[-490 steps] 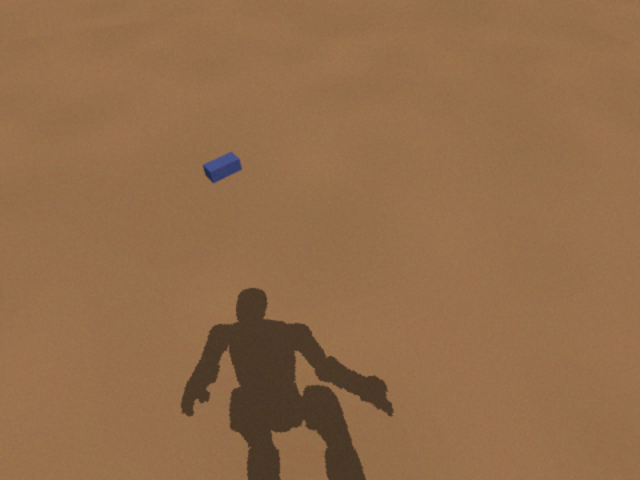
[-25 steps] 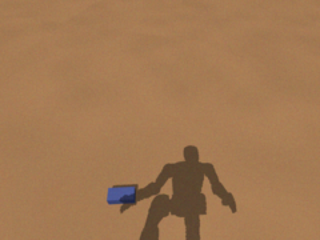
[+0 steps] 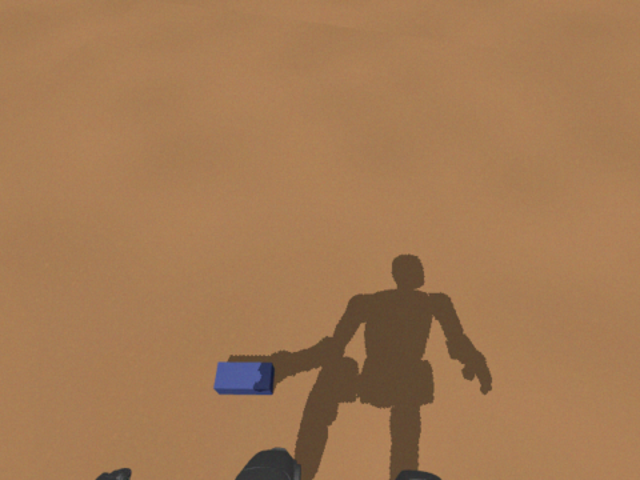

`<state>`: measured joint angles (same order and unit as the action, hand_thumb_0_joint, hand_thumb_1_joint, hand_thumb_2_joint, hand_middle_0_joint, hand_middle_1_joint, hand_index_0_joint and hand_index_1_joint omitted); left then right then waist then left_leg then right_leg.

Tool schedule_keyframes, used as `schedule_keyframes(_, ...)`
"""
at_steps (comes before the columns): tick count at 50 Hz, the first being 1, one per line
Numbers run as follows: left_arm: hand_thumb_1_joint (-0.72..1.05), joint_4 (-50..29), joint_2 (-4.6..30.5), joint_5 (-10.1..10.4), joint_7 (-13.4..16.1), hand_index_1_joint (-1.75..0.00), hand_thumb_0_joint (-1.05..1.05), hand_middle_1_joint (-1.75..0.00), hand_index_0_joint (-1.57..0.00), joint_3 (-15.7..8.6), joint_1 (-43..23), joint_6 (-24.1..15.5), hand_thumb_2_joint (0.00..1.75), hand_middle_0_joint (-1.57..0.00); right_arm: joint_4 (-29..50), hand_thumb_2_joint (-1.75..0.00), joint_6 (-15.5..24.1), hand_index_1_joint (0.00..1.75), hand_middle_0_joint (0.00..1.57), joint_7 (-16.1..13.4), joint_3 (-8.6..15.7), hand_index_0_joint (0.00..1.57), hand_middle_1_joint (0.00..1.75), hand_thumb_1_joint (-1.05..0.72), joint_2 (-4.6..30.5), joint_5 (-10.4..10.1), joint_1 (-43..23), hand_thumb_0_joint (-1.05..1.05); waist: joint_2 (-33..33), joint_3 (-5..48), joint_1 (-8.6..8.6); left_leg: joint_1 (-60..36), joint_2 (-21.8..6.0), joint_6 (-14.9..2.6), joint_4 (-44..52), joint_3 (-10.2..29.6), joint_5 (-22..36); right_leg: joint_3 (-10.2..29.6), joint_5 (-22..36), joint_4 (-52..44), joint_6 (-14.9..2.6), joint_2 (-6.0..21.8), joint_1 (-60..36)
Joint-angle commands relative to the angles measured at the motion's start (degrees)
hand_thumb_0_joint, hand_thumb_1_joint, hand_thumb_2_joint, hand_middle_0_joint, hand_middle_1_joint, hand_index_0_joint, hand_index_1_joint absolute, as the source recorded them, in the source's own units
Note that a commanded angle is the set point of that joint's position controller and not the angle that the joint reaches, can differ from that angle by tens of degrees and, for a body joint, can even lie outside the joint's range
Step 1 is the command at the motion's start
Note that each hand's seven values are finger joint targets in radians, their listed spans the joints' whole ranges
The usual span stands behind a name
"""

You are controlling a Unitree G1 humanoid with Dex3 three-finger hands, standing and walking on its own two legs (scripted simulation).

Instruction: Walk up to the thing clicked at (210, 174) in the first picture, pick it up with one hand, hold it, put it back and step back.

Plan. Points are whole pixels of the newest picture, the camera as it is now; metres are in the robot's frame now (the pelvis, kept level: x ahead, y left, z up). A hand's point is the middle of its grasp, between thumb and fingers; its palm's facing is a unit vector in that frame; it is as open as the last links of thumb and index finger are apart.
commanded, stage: walk up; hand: left
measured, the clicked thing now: (245, 378) +0.43 +0.27 -0.72
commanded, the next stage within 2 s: stand in 1.42 s
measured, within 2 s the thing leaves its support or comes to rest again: neither
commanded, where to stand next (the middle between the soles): +0.04 +0.04 m, yaw -1 degrees
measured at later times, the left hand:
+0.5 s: hand out of the picture +0.09 +0.30 -0.14, palm faces -0.06 -0.92 -0.39, open 7.4 cm
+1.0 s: hand out of the picture +0.08 +0.28 -0.13, palm faces -0.04 -0.95 -0.32, open 7.4 cm
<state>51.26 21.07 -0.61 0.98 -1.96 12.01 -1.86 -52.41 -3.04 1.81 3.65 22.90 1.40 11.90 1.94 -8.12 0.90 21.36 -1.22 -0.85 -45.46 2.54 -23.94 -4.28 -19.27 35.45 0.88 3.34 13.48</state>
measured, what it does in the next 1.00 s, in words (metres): steps on the spot: left foot, then right foot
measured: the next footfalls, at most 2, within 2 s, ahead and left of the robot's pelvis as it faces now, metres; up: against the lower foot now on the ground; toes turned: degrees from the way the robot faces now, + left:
left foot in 0.04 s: +0.07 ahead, +0.14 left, +0.00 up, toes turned -1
right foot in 0.34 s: +0.04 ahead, -0.10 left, +0.00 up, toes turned -1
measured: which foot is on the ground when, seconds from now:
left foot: up 0.00-0.02, down 0.04-1.00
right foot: down 0.00-0.08, up 0.10-0.32, down 0.34-1.00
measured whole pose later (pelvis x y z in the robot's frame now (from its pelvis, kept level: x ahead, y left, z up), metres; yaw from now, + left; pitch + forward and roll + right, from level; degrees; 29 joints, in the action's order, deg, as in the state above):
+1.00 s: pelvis -0.01 +0.03 +0.02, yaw -2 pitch -3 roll +0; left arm 64.2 19.9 0.0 -1.1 -0.2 6.1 -0.1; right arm -64.1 0.3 1.2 0.2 20.4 0.0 4.9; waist -0.1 -3.2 -0.1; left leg 9.3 -0.1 -0.8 -19.5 -1.8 -7.1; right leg 0.0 -9.2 19.3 0.6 0.5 6.9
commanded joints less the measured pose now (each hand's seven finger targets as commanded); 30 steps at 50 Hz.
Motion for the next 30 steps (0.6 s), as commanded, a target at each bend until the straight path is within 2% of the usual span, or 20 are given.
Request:
schedule_keyframes(1,0.9,-4.87,17.06,0.56,1.8,-0.3,0.0,-0.3,-0.2,-4.19,-3.49,-0.28,0.9,-0.2,3.43,-0.9,1.9,0.3,0.2,-0.51,3.83,0.2,0.3,-0.9,10.03,0.04,4.62,0.0,-8.67,9.95,-2.9,-8.78,0.88,-1.61,13.44,-3.52,13.66,6.65,35.78,3.31,-9.45,11.08,-0.47)
schedule_keyframes(2,0.9,-4.73,15.2,0.93,1.68,-0.3,0.0,-0.3,-0.2,-3.68,-2.78,0.04,0.9,-0.2,3.38,-0.9,2.37,0.3,0.2,-0.85,4.34,0.2,0.3,-0.9,11.65,0.25,4.52,0.0,-3.25,10.73,-2.91,-11.73,-1.24,-2.92,17.5,-0.29,26.18,3.84,28.47,8.42,-6.36,7.1,1.61)
schedule_keyframes(3,0.9,-5.62,12.01,1.47,1.54,-0.3,0.0,-0.3,-0.2,-2.97,-1.73,0.33,0.9,-0.2,4.62,-0.9,2.93,0.3,0.2,-1.18,5.21,0.2,0.3,-0.9,15.72,0.55,3.8,0.0,7.3,12.89,-2.45,-15.95,-11.34,-7.03,19.23,14.69,40.25,0.47,14.24,18.02,-2.63,0.15,7.96)
schedule_keyframes(4,0.9,-4.83,10.99,1.89,1.88,-0.3,0.0,-0.3,-0.2,-2.67,-1.5,1.28,0.9,-0.2,5.77,-0.9,3.36,0.3,0.2,-1.45,4.68,0.2,0.3,-0.9,16.49,0.05,1.43,0.0,9.35,12.94,-1.91,-15.6,-17.4,-13.59,20.18,22.71,41.43,3.62,-15.75,21.66,-2.29,-4.79,11.39)
schedule_keyframes(5,0.9,-3.73,12.68,1.56,2.32,-0.3,0.0,-0.3,-0.2,-2.81,-2.76,1.64,0.9,-0.2,4.89,-0.9,3.28,0.3,0.2,-1.43,4.92,0.2,0.3,-0.9,17.22,-0.19,1.69,0.0,9.16,12.53,-3.01,-12.53,-18.81,-16.55,21.03,25.45,36.73,8.17,-20.28,22.65,-2.54,-3.16,8.97)
schedule_keyframes(6,0.9,-2.95,13.13,1.5,2.09,-0.3,0.0,-0.3,-0.2,-2.72,-3.32,1.62,0.9,-0.2,4.86,-0.9,3.13,0.3,0.2,-1.68,4.43,0.2,0.3,-0.9,15.1,-0.52,0.05,0.0,6.62,10.1,-2.03,-9.95,-16.87,-15.68,20.75,20.75,35.74,8.49,-18.12,22.82,-2.63,-2.1,8.96)
schedule_keyframes(8,0.9,-1.67,12.89,1.71,1.68,-0.3,0.0,-0.3,-0.2,-2.93,-1.66,1.47,0.9,-0.2,6.44,-0.9,3.21,0.3,0.2,-2.27,3.26,0.2,0.3,-0.9,12.87,-0.36,-3.49,0.0,5.2,10.75,-0.97,-12.19,-11.84,-11.54,16.63,11.14,40.35,9.38,-14.79,22.88,-3.05,-2.71,10.71)
schedule_keyframes(10,0.9,-0.89,11.95,1.93,1.44,-0.3,0.0,-0.3,-0.2,-2.63,-0.39,1.25,0.9,-0.2,5.66,-0.9,3.45,0.3,0.2,-2.62,3.01,0.2,0.3,-0.9,13.0,-0.73,-2.77,0.0,7.06,11.65,-0.47,-15.01,-12.34,-11.02,15.35,10.21,43.8,7.15,-10.08,16.68,-2.3,-2.34,9.85)
schedule_keyframes(12,0.9,-0.83,11.67,1.49,1.27,-0.3,0.0,-0.3,-0.2,-2.49,-1.93,0.86,0.9,-0.2,5.71,-0.9,3.36,0.3,0.2,-2.52,2.6,0.2,0.3,-0.9,12.8,-0.54,-2.69,0.0,7.46,12.47,-1.37,-16.83,-12.73,-11.44,14.19,10.11,46.87,5.16,-9.31,11.18,-1.38,-2.14,7.91)
schedule_keyframes(14,0.9,-0.69,11.68,0.88,1.01,-0.3,0.0,-0.3,-0.2,-2.48,-2.79,0.77,0.9,-0.2,5.75,-0.9,3.18,0.3,0.2,-2.63,2.46,0.2,0.3,-0.9,13.14,-0.8,-2.31,0.0,7.66,11.63,-1.96,-15.41,-12.5,-10.87,13.67,9.33,46.06,3.71,-7.82,6.07,-1.63,-2.98,4.79)
schedule_keyframes(15,0.9,-0.11,10.88,0.78,0.96,-0.3,0.0,-0.3,-0.2,-2.34,-1.71,0.68,0.9,-0.2,5.72,-0.9,3.11,0.3,0.2,-2.66,2.21,0.2,0.3,-0.9,13.14,-1.1,-3.43,0.0,7.42,11.92,-0.9,-14.48,-12.51,-10.31,12.6,8.62,44.31,3.21,-3.93,0.77,-2.09,-3.28,2.36)
schedule_keyframes(17,0.9,1.2,12.33,-0.04,0.99,-0.3,0.0,-0.3,-0.2,-2.68,-0.24,0.16,0.9,-0.2,5.97,-0.9,2.85,0.3,0.2,-2.42,1.61,0.2,0.3,-0.9,12.16,-2.0,-6.29,0.0,3.35,11.88,1.09,-6.86,-11.07,-6.71,10.7,7.79,34.03,6.72,10.27,-8.78,-3.61,-1.41,-6.5)
schedule_keyframes(18,0.9,1.01,15.09,-0.71,0.99,-0.3,0.0,-0.3,-0.2,-3.25,-1.32,-0.32,0.9,-0.2,6.15,-0.9,2.94,0.3,0.2,-2.31,0.96,0.2,0.3,-0.9,10.11,-2.56,-6.16,0.0,-3.43,12.88,0.4,-2.96,-7.41,-3.68,7.2,5.46,27.68,15.36,18.84,-9.46,-5.98,4.3,-9.56)
schedule_keyframes(19,0.9,0.41,16.46,-0.79,0.84,-0.3,0.0,-0.3,-0.2,-3.4,-3.54,-0.68,0.9,-0.2,6.19,-0.9,2.97,0.3,0.2,-2.21,0.32,0.2,0.3,-0.9,8.68,-2.8,-6.3,0.0,-6.65,10.89,-0.53,-1.45,-2.55,-1.24,5.33,2.03,18.75,21.66,21.42,-11.88,-9.39,10.04,-7.57)
schedule_keyframes(20,0.9,-0.24,18.03,-0.17,0.3,-0.3,0.0,-0.3,-0.2,-2.96,-7.85,-0.34,0.9,-0.2,4.81,-0.9,2.51,0.3,0.2,-2.53,0.65,0.2,0.3,-0.9,9.11,-2.58,-5.72,0.0,-10.05,9.68,-1.85,-7.81,-0.17,-0.81,5.23,-0.67,0.31,23.64,20.74,-12.25,-13.92,15.21,2.25)
schedule_keyframes(21,0.9,-1.22,16.55,-0.29,-0.13,-0.3,0.0,-0.3,-0.2,-2.4,-10.54,-0.27,0.9,-0.2,3.05,-0.9,2.62,0.3,0.2,-2.46,0.94,0.2,0.3,-0.9,9.34,-2.12,-3.61,0.0,-10.49,8.42,-3.49,-13.23,-1.12,-0.82,7.77,0.56,-0.26,21.88,19.75,-10.46,-12.88,13.56,6.69)
schedule_keyframes(23,0.9,-0.32,13.92,0.13,-0.28,-0.3,0.0,-0.3,-0.2,-1.74,-9.91,0.08,0.9,-0.2,1.88,-0.9,3.58,0.3,0.2,-1.91,1.1,0.2,0.3,-0.9,11.0,-1.79,-5.25,0.0,-7.6,7.53,-2.85,-13.85,-3.88,-1.71,17.04,3.48,12.78,13.34,14.4,-9.28,-6.1,6.79,5.71)
schedule_keyframes(24,0.9,0.3,13.22,0.38,-0.32,-0.3,0.0,-0.3,-0.2,-1.7,-9.52,0.21,0.9,-0.2,1.45,-0.9,3.99,0.3,0.2,-1.7,1.06,0.2,0.3,-0.9,11.46,-1.63,-7.03,0.0,-6.87,7.73,-1.86,-12.02,-5.52,-2.81,18.59,5.64,17.23,11.05,12.82,-8.4,-4.1,3.55,3.35)
schedule_keyframes(26,0.9,1.65,12.83,0.31,-0.62,-0.3,0.0,-0.3,-0.2,-1.7,-7.45,0.42,0.9,-0.2,1.11,-0.9,4.49,0.3,0.2,-1.44,0.31,0.2,0.3,-0.9,11.14,-1.55,-8.15,0.0,-6.9,9.63,-0.36,-9.65,-7.6,-4.09,20.69,6.94,14.73,10.69,7.48,-9.63,-3.58,2.36,-1.49)
schedule_keyframes(30,0.9,3.51,11.88,0.84,-0.9,-0.3,0.0,-0.3,-0.2,-1.29,-8.92,0.42,0.9,-0.2,-1.65,-0.9,4.84,0.3,0.2,-1.39,-0.74,0.2,0.3,-0.9,9.77,-1.36,-9.31,0.0,-2.64,8.71,-0.39,-9.77,-6.14,-1.81,25.08,5.46,14.38,11.46,8.66,-12.45,-3.77,3.38,-3.83)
